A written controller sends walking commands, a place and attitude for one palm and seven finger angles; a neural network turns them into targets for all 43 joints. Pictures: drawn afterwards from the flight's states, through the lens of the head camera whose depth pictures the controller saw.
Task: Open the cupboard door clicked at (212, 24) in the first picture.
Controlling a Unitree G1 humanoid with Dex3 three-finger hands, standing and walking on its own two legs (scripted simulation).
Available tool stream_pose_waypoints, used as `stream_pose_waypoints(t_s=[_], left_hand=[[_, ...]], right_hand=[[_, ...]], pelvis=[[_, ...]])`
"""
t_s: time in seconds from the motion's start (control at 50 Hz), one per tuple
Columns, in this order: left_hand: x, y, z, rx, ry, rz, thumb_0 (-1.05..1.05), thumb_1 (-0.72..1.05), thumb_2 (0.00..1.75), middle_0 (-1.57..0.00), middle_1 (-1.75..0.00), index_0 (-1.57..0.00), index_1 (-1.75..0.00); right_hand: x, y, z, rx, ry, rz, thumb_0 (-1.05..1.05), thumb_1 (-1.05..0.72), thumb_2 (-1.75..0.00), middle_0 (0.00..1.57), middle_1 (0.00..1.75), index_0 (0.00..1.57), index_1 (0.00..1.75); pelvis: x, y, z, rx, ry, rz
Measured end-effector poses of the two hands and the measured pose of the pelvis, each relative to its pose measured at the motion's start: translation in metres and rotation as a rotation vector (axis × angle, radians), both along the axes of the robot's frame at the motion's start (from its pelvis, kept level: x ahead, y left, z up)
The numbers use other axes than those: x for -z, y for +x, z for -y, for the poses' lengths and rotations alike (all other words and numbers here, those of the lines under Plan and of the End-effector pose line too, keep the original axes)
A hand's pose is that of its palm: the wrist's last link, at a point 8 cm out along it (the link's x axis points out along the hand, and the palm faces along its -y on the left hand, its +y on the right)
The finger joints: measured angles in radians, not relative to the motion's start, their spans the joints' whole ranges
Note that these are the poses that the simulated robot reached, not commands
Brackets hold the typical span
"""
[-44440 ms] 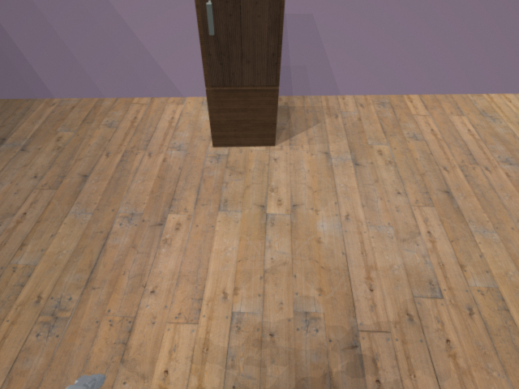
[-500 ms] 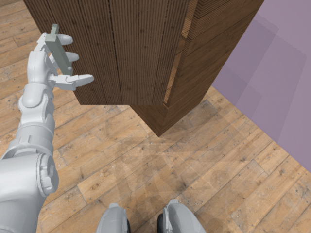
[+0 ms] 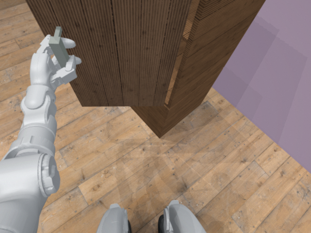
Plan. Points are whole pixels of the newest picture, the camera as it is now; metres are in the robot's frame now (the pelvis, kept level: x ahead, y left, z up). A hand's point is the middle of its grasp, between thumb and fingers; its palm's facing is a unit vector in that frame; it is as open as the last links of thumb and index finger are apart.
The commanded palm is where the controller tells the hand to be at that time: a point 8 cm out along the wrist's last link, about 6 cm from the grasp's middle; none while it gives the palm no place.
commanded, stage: pull the door open along its arc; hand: left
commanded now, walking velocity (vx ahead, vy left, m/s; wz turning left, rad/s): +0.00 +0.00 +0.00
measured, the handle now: (65, 53) +0.56 +0.20 +0.06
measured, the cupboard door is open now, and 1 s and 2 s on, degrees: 52 92 100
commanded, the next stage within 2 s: open thumb and fingers to let go in 1.12 s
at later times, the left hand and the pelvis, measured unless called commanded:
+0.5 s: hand (77, 99) +0.42 +0.15 +0.06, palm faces -0.01 -1.00 +0.03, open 6.1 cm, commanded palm +0.36 +0.22 +0.06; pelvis +0.01 +0.00 +0.02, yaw -2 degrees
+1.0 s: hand (115, 137) +0.33 +0.07 +0.07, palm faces +0.38 -0.93 +0.02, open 6.4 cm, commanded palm +0.25 +0.10 +0.06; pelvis +0.02 -0.04 +0.02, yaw +2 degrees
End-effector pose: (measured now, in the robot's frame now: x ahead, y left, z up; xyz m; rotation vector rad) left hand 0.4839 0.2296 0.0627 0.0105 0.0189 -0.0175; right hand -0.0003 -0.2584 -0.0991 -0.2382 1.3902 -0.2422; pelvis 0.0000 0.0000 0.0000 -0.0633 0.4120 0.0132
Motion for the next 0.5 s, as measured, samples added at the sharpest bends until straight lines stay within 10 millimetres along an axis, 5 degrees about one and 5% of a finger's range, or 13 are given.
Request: stream_pose_waypoints(t_s=[0.3,0.5], left_hand=[[0.0,-0.02,0.001,0.02,0.004,0.008,0.0,0.74,0.76,-0.34,-1.35,-0.33,-1.35],[0.002,-0.084,0.021,-0.012,-0.041,0.024,0.01,0.72,0.74,-0.31,-1.32,-0.3,-1.31]], right_hand=[[-0.005,0.005,-0.003,0.036,0.02,0.05,0.0,-0.9,-0.9,0.2,0.3,0.21,0.3],[-0.018,0.063,-0.007,-0.005,0.061,0.219,0.01,-0.9,-0.9,0.2,0.3,0.2,0.3]], pelvis=[[-0.006,0.001,-0.001,0.028,0.012,0.02],[-0.019,0.014,-0.001,0.042,0.025,0.063]])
